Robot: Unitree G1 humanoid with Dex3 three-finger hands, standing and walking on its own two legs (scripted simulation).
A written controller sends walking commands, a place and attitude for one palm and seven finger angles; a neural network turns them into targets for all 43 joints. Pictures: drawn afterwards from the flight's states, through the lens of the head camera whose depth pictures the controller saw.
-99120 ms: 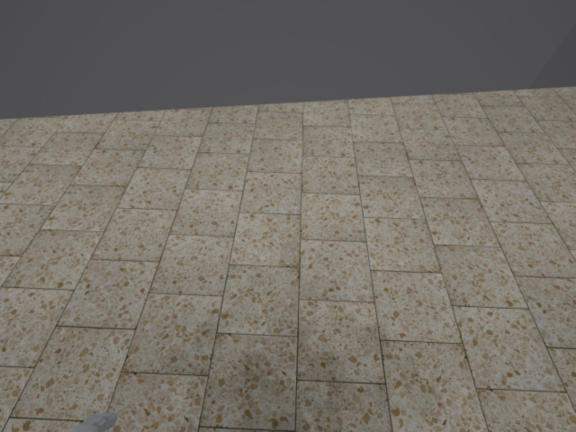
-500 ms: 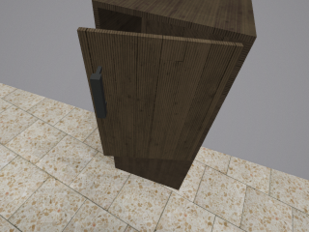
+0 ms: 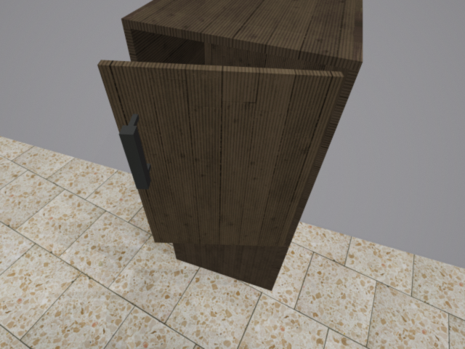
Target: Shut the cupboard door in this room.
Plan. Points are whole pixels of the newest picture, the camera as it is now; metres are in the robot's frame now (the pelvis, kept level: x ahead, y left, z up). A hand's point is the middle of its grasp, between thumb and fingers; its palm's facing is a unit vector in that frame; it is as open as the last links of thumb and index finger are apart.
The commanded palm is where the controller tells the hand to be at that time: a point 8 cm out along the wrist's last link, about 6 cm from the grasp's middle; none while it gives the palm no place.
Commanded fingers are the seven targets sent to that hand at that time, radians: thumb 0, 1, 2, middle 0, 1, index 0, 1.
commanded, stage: come to a stop and stand still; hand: left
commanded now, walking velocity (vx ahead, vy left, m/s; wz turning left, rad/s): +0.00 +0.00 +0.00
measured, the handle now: (139, 152) +0.46 +0.22 +0.08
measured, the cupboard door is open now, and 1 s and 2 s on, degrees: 17 17 17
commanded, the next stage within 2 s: look again from close up in 0.32 s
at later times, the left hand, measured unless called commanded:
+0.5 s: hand out of the picture +0.01 +0.18 -0.18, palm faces +0.02 -0.98 -0.21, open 7.4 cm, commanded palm none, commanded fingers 0.00 0.90 0.90 -0.20 -0.30 -0.20 -0.30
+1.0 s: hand out of the picture +0.01 +0.17 -0.18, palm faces +0.01 -0.98 -0.18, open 7.4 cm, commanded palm none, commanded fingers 0.00 0.90 0.90 -0.20 -0.30 -0.20 -0.30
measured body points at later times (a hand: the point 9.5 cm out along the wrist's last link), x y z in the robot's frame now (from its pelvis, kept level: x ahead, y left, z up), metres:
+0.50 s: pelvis +0.01 +0.01 -0.01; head +0.02 +0.00 +0.44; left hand +0.01 +0.24 -0.16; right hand +0.00 -0.20 -0.17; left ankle +0.02 +0.10 -0.74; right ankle -0.03 -0.09 -0.74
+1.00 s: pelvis +0.03 +0.01 +0.00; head +0.04 +0.01 +0.45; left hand +0.02 +0.22 -0.16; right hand +0.03 -0.21 -0.16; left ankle +0.02 +0.10 -0.74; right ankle -0.03 -0.09 -0.74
